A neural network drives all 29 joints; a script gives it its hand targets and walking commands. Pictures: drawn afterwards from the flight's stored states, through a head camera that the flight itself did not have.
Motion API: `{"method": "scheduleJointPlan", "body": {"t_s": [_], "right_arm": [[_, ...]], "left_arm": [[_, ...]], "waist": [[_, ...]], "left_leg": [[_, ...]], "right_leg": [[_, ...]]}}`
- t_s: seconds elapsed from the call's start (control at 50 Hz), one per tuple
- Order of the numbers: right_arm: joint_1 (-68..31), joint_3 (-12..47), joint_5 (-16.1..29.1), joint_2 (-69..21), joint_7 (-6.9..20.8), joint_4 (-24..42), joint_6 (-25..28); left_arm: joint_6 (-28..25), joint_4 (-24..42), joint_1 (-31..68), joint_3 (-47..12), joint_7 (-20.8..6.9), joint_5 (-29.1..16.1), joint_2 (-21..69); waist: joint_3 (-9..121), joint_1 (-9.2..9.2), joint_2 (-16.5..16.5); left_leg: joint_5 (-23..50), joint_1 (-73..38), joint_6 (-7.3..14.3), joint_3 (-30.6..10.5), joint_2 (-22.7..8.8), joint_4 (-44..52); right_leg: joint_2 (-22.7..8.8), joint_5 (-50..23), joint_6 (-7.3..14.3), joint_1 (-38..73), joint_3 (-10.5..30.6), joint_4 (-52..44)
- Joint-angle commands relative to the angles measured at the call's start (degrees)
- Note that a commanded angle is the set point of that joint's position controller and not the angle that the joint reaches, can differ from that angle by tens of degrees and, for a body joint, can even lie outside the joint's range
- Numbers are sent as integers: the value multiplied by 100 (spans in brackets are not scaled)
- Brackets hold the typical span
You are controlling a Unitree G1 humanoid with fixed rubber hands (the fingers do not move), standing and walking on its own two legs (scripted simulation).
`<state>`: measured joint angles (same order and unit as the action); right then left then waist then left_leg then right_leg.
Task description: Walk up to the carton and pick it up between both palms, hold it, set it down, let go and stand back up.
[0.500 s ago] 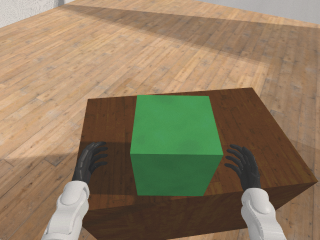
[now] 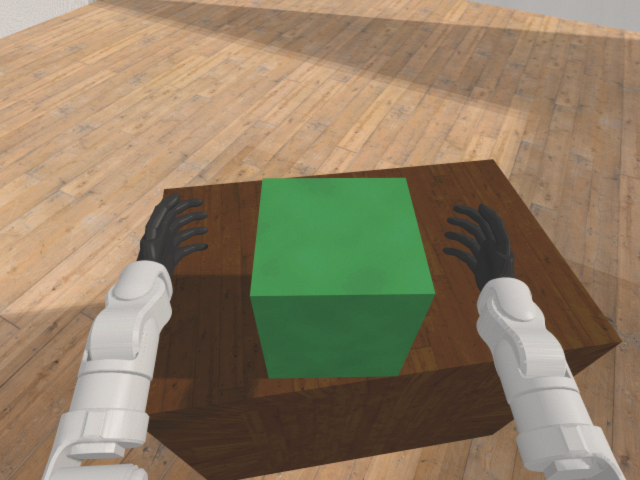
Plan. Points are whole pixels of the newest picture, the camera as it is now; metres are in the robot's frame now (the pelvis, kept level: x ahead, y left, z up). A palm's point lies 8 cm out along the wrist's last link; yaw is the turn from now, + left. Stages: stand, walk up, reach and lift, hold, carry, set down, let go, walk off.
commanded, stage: reach and lift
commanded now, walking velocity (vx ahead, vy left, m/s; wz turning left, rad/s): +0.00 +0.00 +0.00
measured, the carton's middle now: (334, 282) +0.39 +0.00 -0.02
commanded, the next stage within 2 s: none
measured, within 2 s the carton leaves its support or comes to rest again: neither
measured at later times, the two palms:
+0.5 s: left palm (158, 185) +0.40 +0.23 +0.16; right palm (493, 203) +0.41 -0.19 +0.14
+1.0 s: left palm (185, 257) +0.38 +0.22 +0.04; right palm (441, 262) +0.39 -0.15 +0.03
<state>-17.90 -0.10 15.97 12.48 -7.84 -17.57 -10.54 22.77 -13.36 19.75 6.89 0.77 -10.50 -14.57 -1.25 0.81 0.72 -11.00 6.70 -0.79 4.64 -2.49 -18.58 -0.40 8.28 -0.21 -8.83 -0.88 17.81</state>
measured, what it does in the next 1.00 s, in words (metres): stands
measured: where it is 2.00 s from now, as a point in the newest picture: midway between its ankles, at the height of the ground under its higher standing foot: outside the picture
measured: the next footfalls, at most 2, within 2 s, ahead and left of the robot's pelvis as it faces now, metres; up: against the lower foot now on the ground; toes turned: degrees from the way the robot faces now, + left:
none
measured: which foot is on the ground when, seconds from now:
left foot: down 0.00-1.00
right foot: down 0.00-1.00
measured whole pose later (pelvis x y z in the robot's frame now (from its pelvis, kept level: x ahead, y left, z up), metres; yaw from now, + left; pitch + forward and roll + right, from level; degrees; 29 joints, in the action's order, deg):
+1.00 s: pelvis +0.00 +0.01 -0.01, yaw +2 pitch +10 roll -2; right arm -35.7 -2.2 10.0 7.8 -7.0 -56.1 9.8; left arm -9.2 -58.2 37.5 4.0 2.4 -7.2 -11.1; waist 6.3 0.4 -1.2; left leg -14.1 24.4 -0.7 1.8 -2.8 -28.5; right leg -0.5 9.8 -0.5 -23.4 -3.3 23.1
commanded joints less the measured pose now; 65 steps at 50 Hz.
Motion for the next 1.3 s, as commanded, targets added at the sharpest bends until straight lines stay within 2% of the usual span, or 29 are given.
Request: {"method": "scheduleJointPlan", "body": {"t_s": [0.0, 0.12, 0.14, 0.16, 0.18, 0.24, 0.28, 0.32, 0.42, 0.46, 0.48, 0.5, 0.52, 0.58, 0.62, 0.64, 0.66, 0.7, 0.72, 0.76, 0.82, 0.88, 0.96, 1.0, 1.02, 1.1, 1.16, 1.18, 1.28], "right_arm": [[-2497, -307, 82, 697, 14, 678, 12], [-3091, -191, 346, 930, -12, 79, -220], [-3267, -257, 397, 1050, -28, 128, -234], [-3213, -130, 432, 971, -49, 0, -259], [-3511, -157, 450, 1087, -61, 199, -250], [-3937, -167, 479, 1105, -64, 22, -287], [-4038, -137, 515, 1106, -34, -385, -371], [-4120, -155, 546, 1215, -14, -425, -380], [-4639, -93, 673, 1278, 37, -867, -383], [-4773, -53, 612, 1157, 43, -1327, -381], [-4717, -124, 550, 1179, 47, -1486, -338], [-4587, 28, 540, 970, 57, -1731, -301], [-4295, 77, 505, 901, 46, -1912, -234], [-3925, 144, 452, 727, -13, -1745, 192], [-3814, 129, 260, 578, -33, -1890, 465], [-3859, 55, 189, 609, -58, -1605, 640], [-3817, 45, 81, 542, -73, -1559, 795], [-3911, -228, -149, 548, -59, -1405, 1094], [-3944, -251, -260, 420, -35, -1814, 1194], [-4035, -351, -402, 413, 30, -1682, 1456], [-4062, -422, -518, 341, 71, -1871, 1843], [-4113, -441, -636, 320, 76, -2355, 2202], [-4281, -332, -606, 245, 87, -3612, 2682], [-4191, -142, -436, 172, 112, -4257, 2852], [-4293, -67, -388, 247, 128, -4305, 2946], [-4501, 127, -163, 389, 135, -4778, 3281], [-4609, 227, 27, 453, 173, -5061, 3414], [-4741, 226, 68, 446, 184, -4945, 3460], [-5221, 369, 125, 272, 274, -4848, 3360]], "left_arm": [[-60, 793, 2435, 193, 58, -53, -823], [264, 264, 2864, 305, 59, 27, -1016], [292, 456, 3071, 337, 57, 45, -1069], [353, 210, 2923, 364, 13, 67, -1070], [357, 419, 3209, 387, 14, 40, -1157], [304, 175, 3603, 344, 27, -50, -1269], [341, -230, 3739, 301, 13, -51, -1230], [292, -100, 3969, 220, 47, -53, -1288], [273, -490, 4381, 90, 96, -81, -1265], [231, -1215, 4329, 42, 41, -15, -1166], [124, -1243, 4446, 30, 28, -12, -1152], [42, -1736, 4139, 34, -6, 94, -1029], [-81, -1774, 3863, 102, -40, 205, -972], [-508, -1591, 3493, 255, -84, 478, -890], [-822, -1807, 3380, 284, -133, 608, -799], [-1011, -1594, 3472, 304, -131, 574, -835], [-1176, -1746, 3395, 264, -119, 581, -725], [-1627, -1447, 3688, 193, -28, 497, -655], [-1825, -1854, 3774, 66, 19, 503, -553], [-2248, -1859, 4033, -50, 97, 393, -533], [-2833, -2120, 4149, -229, 222, 263, -364], [-3320, -2844, 4144, -241, 213, 272, -302], [-3932, -4282, 4213, -231, 141, 366, -205], [-4192, -4957, 4092, -271, 150, 334, -94], [-4295, -5200, 4159, -303, 149, 265, -166], [-4632, -5536, 4395, -359, 233, 176, -193], [-4744, -5789, 4493, -445, 273, 129, -182], [-4818, -5731, 4682, -484, 302, 37, -192], [-5072, -6111, 5225, -746, 352, -423, -284]], "waist": [[2135, -47, -204], [2414, -77, -226], [2575, -89, -247], [2415, -103, -42], [2639, -70, -45], [2639, -82, -21], [2548, -108, -56], [2866, -132, -221], [2895, -151, -306], [2513, -185, -198], [2502, -202, -268], [2244, -135, -110], [2164, -130, -112], [2655, -52, -133], [2395, -50, -119], [2631, -20, -111], [2590, -34, -59], [2860, -63, -260], [2603, -100, -378], [3005, -92, -490], [3696, -110, -583], [4151, -189, -465], [3917, -244, -300], [3574, -204, -226], [3536, -158, -131], [3791, -141, -187], [3694, -114, -311], [3960, -80, -391], [4324, -53, -111]], "left_leg": [[1331, -492, 2, -77, 242, -12], [1906, -485, -48, -104, 296, -190], [1968, -543, -66, -132, 289, -182], [1947, -557, -19, -105, 311, -198], [1941, -523, -21, -98, 343, -166], [1786, -439, 6, -139, 334, -178], [1679, -402, -4, -146, 317, -151], [1787, -467, -18, -122, 329, -187], [2006, -559, -88, -219, 303, -332], [1706, -349, -60, -222, 302, -339], [1556, -315, -54, -208, 298, -275], [1463, -219, 23, -217, 296, -239], [1583, -253, 11, -220, 318, -249], [2306, -443, -89, -202, 354, -422], [2216, -417, -119, -163, 388, -438], [2187, -377, -114, -138, 401, -413], [2138, -313, -107, -152, 404, -432], [2025, -247, -178, -142, 375, -445], [1871, -168, -180, -142, 363, -507], [1829, -268, -208, -127, 313, -575], [2237, -278, -299, -200, 248, -877], [2559, -57, -338, -256, 244, -1178], [2330, 720, -343, -301, 263, -1324], [2068, 1028, -322, -320, 246, -1342], [1900, 1115, -311, -304, 251, -1348], [2275, 1229, -405, -328, 252, -1616], [2144, 1326, -468, -336, 237, -1755], [2072, 1340, -468, -330, 231, -1805], [1031, 2195, -266, -257, 293, -1927]], "right_leg": [[235, -559, 8, 435, 122, -132], [279, -1344, -33, 626, 84, 1], [290, -1447, -39, 719, 65, 6], [276, -1636, -81, 741, 90, -6], [280, -1701, -90, 823, 49, 11], [267, -1627, -107, 718, 74, 45], [256, -1488, -116, 625, 73, 17], [281, -1590, -117, 676, 28, 48], [316, -1653, -45, 503, 1, 29], [311, -1370, -23, 430, -7, 11], [279, -1175, -44, 430, -1, -19], [261, -1114, -46, 472, 11, -27], [244, -1231, -56, 575, 58, -18], [314, -1852, -117, 777, 9, 90], [328, -1717, -110, 673, -41, 12], [319, -1734, -131, 730, -51, 25], [308, -1681, -130, 689, -58, 62], [357, -1295, -77, 409, -145, 93], [343, -934, -34, 115, -144, 99], [318, -737, -6, -121, -146, 93], [298, -1064, 28, -328, -156, 265], [316, -1446, 34, -366, -175, 519], [261, -1563, -5, -418, -142, 851], [221, -1384, -6, -537, -97, 929], [217, -1231, -25, -634, -95, 943], [281, -1432, -27, -921, -128, 1158], [261, -1091, 2, -1312, -132, 1213], [273, -986, 29, -1418, -152, 1272], [150, -347, -13, -1713, -36, 1581]]}}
